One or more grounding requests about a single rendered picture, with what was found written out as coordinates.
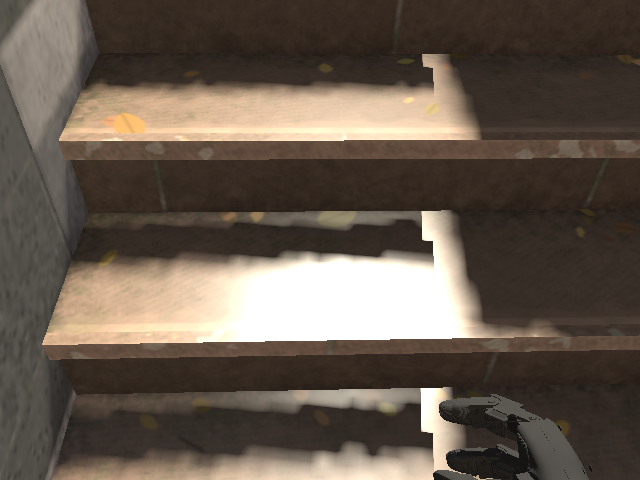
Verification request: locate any robot right hand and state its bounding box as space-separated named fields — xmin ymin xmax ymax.
xmin=433 ymin=394 xmax=592 ymax=480

